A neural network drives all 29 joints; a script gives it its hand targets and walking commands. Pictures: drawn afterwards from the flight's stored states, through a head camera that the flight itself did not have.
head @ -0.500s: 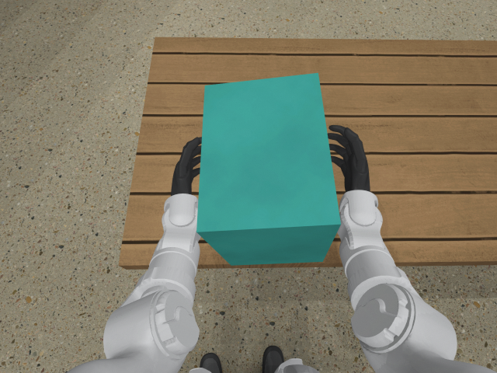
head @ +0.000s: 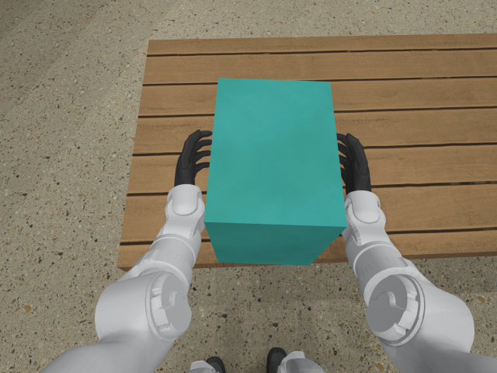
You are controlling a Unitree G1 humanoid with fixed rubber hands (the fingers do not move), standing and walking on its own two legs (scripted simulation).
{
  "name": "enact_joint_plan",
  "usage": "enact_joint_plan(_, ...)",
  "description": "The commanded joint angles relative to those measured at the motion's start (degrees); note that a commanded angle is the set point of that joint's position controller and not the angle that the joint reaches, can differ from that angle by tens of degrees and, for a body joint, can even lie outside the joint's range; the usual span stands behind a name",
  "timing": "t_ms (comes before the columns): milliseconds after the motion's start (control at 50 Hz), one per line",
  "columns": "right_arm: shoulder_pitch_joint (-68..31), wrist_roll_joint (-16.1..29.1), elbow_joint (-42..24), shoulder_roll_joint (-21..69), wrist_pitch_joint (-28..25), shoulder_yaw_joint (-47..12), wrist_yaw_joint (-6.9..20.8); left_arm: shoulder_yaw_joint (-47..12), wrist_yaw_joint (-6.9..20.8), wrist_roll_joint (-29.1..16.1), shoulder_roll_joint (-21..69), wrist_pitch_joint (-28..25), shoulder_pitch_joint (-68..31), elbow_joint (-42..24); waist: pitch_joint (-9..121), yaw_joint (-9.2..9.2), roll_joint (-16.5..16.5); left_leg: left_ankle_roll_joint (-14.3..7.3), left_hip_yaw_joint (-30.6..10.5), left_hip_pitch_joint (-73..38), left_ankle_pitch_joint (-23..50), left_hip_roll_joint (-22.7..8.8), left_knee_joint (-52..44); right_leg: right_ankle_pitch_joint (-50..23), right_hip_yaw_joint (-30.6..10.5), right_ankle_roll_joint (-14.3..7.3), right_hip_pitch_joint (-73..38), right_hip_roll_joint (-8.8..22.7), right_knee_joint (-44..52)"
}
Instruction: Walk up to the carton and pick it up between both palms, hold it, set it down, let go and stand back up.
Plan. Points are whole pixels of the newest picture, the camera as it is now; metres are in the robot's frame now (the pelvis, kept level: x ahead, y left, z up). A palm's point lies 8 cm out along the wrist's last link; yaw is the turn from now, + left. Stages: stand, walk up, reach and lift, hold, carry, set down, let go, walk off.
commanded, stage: set down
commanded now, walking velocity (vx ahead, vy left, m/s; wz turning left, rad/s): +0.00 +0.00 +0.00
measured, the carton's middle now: (268, 181) +0.45 -0.04 -0.06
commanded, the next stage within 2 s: none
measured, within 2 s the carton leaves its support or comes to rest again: neither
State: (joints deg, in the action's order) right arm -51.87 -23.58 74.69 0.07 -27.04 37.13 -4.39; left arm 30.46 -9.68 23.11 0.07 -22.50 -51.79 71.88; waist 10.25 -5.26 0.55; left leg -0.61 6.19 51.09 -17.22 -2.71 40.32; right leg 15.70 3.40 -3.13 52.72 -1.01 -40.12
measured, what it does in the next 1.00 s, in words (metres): stands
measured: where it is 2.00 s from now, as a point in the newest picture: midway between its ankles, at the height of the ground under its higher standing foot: outside the picture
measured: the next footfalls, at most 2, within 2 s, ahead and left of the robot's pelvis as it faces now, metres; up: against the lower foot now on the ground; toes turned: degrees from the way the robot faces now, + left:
none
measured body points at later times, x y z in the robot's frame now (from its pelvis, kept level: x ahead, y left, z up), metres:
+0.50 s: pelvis -0.03 +0.00 -0.04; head +0.12 -0.01 +0.39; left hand +0.47 +0.15 -0.01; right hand +0.45 -0.23 +0.00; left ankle -0.01 +0.12 -0.70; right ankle +0.01 -0.09 -0.70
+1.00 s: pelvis -0.01 -0.01 +0.01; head +0.11 +0.00 +0.44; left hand +0.49 +0.15 +0.08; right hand +0.48 -0.22 +0.09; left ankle -0.01 +0.12 -0.70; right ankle +0.01 -0.09 -0.70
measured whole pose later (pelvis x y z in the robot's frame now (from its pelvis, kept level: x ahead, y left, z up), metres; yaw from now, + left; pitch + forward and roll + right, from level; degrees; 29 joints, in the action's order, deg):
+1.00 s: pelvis -0.01 -0.01 +0.01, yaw +0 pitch +30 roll +0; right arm -65.0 16.8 84.7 -17.2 -17.7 1.3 -1.3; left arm -2.4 -4.4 -12.2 -12.9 -20.7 -68.5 89.7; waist 17.1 -2.5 0.0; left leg 0.8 1.0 51.3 -13.2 -1.6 34.6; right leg 10.9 3.8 -3.5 51.8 -2.2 -32.6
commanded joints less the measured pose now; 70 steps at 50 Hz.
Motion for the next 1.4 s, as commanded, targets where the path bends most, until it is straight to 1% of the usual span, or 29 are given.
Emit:
enact_joint_plan(0, -22.81, 11.13, 2.08, -0.34, -2.38, -15.31, -0.42, -11.37, -1.63, -10.47, -3.63, -2.83, -26.97, 2.08, 42.22, 3.13, -2.43, 0.67, -3.19, -8.23, 18.38, 2.38, 4.67, -30.89, -5.97, 2.33, -23.32, 0.02, -3.84)
enact_joint_plan(40, -25.51, 15.72, 2.68, -3.91, -2.61, -18.59, -0.82, -14.93, -1.79, -14.68, -5.69, -3.89, -28.71, 6.20, 44.70, 3.72, -1.97, 1.24, -3.20, -7.29, 17.86, 2.65, 6.29, -30.77, -5.61, 2.68, -23.36, -0.34, -5.98)
enact_joint_plan(60, -26.42, 18.10, 2.95, -6.06, -2.47, -20.15, -0.90, -16.50, -1.68, -16.79, -7.25, -4.36, -29.34, 8.75, 45.41, 3.56, -2.17, 1.74, -3.30, -8.40, 17.65, 2.63, 6.97, -29.53, -5.07, 2.69, -22.13, -0.62, -6.75)
enact_joint_plan(80, -27.58, 20.14, 3.77, -8.04, -2.20, -21.63, -0.90, -18.28, -1.49, -19.13, -8.38, -4.78, -30.24, 10.60, 45.60, 3.50, -2.22, 2.22, -3.51, -9.87, 18.09, 2.45, 7.86, -27.79, -4.17, 2.63, -19.35, -1.02, -7.14)
enact_joint_plan(140, -29.77, 24.05, 6.51, -12.94, -1.74, -24.27, -0.79, -22.79, -0.92, -24.45, -11.06, -5.71, -32.56, 14.72, 46.72, 3.13, -2.47, 3.71, -4.05, -14.46, 21.87, 1.96, 11.63, -23.58, -1.89, 2.20, -10.24, -2.21, -7.81)
enact_joint_plan(180, -30.70, 26.17, 8.67, -15.32, -1.50, -25.96, -0.72, -24.73, -0.31, -26.93, -12.98, -6.10, -33.51, 16.67, 46.43, 2.60, -1.90, 4.27, -4.17, -14.59, 23.08, 1.98, 13.44, -23.32, -1.33, 2.38, -8.11, -2.54, -8.39)
enact_joint_plan(260, -31.68, 31.19, 13.39, -18.34, -1.22, -30.82, -0.09, -27.70, 1.50, -30.52, -16.25, -6.74, -34.33, 19.46, 43.79, 1.76, -0.94, 4.48, -3.62, -8.23, 19.99, 2.85, 13.95, -25.46, -1.85, 3.53, -9.96, -2.23, -9.72)
enact_joint_plan(320, -33.37, 34.84, 14.05, -20.13, -1.15, -33.78, 0.81, -30.63, 2.65, -33.82, -17.86, -7.58, -36.11, 19.82, 44.59, 1.31, -1.31, 4.65, -3.37, -4.15, 16.95, 3.30, 13.12, -24.75, -2.03, 4.06, -10.55, -1.72, -9.81)
enact_joint_plan(380, -35.84, 37.25, 11.67, -21.86, -0.40, -34.73, 2.16, -34.59, 3.31, -37.84, -18.29, -8.18, -39.82, 18.20, 47.58, 1.24, -3.30, 5.38, -3.66, -5.23, 15.97, 3.09, 12.17, -21.12, -1.07, 3.93, -7.61, -1.31, -8.78)
enact_joint_plan(420, -37.42, 38.59, 9.20, -22.21, 0.65, -35.18, 3.33, -37.20, 3.64, -40.49, -17.85, -8.03, -42.31, 16.31, 50.02, 1.41, -4.00, 5.43, -3.84, -6.28, 15.62, 2.95, 11.69, -19.33, -0.72, 3.83, -6.44, -0.93, -7.78)
enact_joint_plan(480, -38.59, 39.69, 6.33, -21.76, 2.80, -36.08, 4.86, -39.12, 4.58, -42.68, -17.66, -7.03, -43.87, 14.94, 52.05, 1.60, -2.80, 4.47, -3.80, -4.44, 13.56, 3.27, 10.52, -18.66, -1.24, 4.25, -9.20, -0.15, -6.60)
enact_joint_plan(520, -38.46, 40.21, 6.07, -22.02, 3.95, -36.52, 5.32, -38.82, 5.35, -42.58, -18.64, -6.26, -43.61, 15.46, 51.56, 1.51, -1.16, 3.43, -3.57, -0.61, 10.74, 3.73, 8.87, -19.04, -2.39, 4.84, -13.54, 0.58, -5.85)
enact_joint_plan(560, -38.26, 40.46, 5.52, -22.59, 4.57, -36.58, 5.20, -37.89, 5.82, -41.86, -19.96, -5.73, -43.18, 15.84, 51.06, 1.45, 0.51, 2.45, -3.30, 3.33, 8.19, 4.13, 6.81, -20.14, -3.85, 5.46, -18.76, 1.26, -4.99)
enact_joint_plan(620, -37.90, 40.09, 3.94, -23.42, 5.14, -35.85, 4.17, -35.64, 6.17, -39.96, -21.38, -4.84, -42.54, 15.20, 50.07, 1.35, 2.89, 1.36, -3.09, 6.60, 5.92, 4.58, 3.41, -21.90, -6.24, 6.02, -26.30, 1.82, -2.67)
enact_joint_plan(640, -38.17, 39.87, 3.63, -23.21, 5.41, -35.73, 3.76, -35.08, 6.09, -39.52, -22.19, -4.71, -42.54, 15.37, 50.00, 1.36, 3.20, 1.02, -2.96, 7.42, 5.68, 4.65, 2.05, -22.21, -6.55, 6.12, -28.48, 1.98, -2.32)
enact_joint_plan(700, -37.30, 39.25, 2.27, -23.73, 5.63, -35.21, 2.74, -34.05, 5.91, -38.13, -22.21, -3.89, -42.22, 14.31, 50.00, 1.71, 2.17, 1.53, -2.88, 5.33, 7.93, 4.65, -0.76, -26.09, -6.23, 5.84, -32.71, 1.72, -0.84)
enact_joint_plan(780, -36.39, 38.47, 1.35, -24.40, 6.31, -34.30, 2.10, -33.09, 5.60, -36.69, -21.31, -2.70, -42.20, 12.39, 50.02, 1.60, 0.09, 2.71, -3.05, -2.28, 11.87, 4.01, -3.83, -29.59, -4.29, 5.18, -32.73, 1.15, 1.83)
enact_joint_plan(880, -34.64, 39.56, 2.95, -25.87, 7.19, -34.64, 2.65, -32.92, 5.28, -35.51, -18.98, -0.77, -41.41, 10.70, 48.30, 1.62, -2.58, 4.57, -3.84, -14.88, 20.30, 2.80, -4.77, -32.73, -1.96, 4.31, -28.18, 0.16, 5.38)
enact_joint_plan(940, -33.96, 41.03, 3.73, -26.81, 7.81, -35.76, 3.24, -32.82, 5.20, -34.97, -18.04, 0.65, -40.32, 9.86, 46.49, 1.94, -2.90, 5.09, -4.45, -20.36, 24.68, 2.20, -4.99, -34.56, -1.27, 4.29, -26.80, -0.21, 7.04)
enact_joint_plan(1000, -33.73, 42.73, 3.92, -27.70, 8.76, -37.25, 3.90, -32.71, 5.05, -34.65, -17.57, 2.33, -39.38, 8.91, 44.46, 2.52, -2.46, 5.14, -4.86, -23.86, 27.19, 1.75, -5.43, -35.58, -1.02, 4.44, -26.53, -0.45, 8.31)
enact_joint_plan(1120, -33.94, 45.54, 3.04, -28.72, 11.48, -40.38, 4.94, -32.31, 4.54, -34.33, -17.35, 6.07, -38.11, 6.24, 41.20, 3.80, -0.60, 4.40, -5.25, -26.71, 28.15, 1.19, -6.84, -36.72, -1.47, 4.98, -28.73, -0.57, 9.73)
enact_joint_plan(1200, -31.37, 47.11, 4.34, -28.10, 12.15, -42.71, 4.99, -31.28, 4.66, -32.94, -16.89, 7.14, -33.99, 5.92, 37.72, 4.46, 0.46, 3.56, -5.46, -26.18, 27.97, 1.15, -7.91, -38.06, -2.53, 5.22, -30.80, -0.34, 10.25)
enact_joint_plan(1260, -28.13, 48.07, 5.35, -27.10, 11.26, -44.04, 4.70, -30.15, 4.95, -31.41, -16.30, 6.39, -29.62, 5.83, 34.99, 4.84, 0.75, 3.03, -5.61, -25.12, 27.70, 1.31, -8.70, -38.29, -3.30, 5.07, -32.00, -0.12, 10.51)
enact_joint_plan(1320, -24.31, 48.37, 5.81, -25.71, 9.09, -44.43, 4.29, -28.90, 5.27, -29.80, -15.29, 4.32, -24.95, 5.13, 33.14, 4.96, 0.22, 2.93, -5.76, -24.88, 27.70, 1.53, -8.99, -36.88, -3.57, 4.47, -31.79, -0.01, 10.72)
enact_joint_plan(1380, -22.47, 47.53, 2.95, -25.21, 6.59, -43.20, 3.91, -28.15, 5.25, -29.10, -14.90, 1.50, -23.48, 2.10, 33.76, 4.76, -1.23, 3.50, -5.63, -25.86, 27.12, 1.71, -8.79, -32.92, -3.14, 3.76, -29.71, -0.10, 11.17)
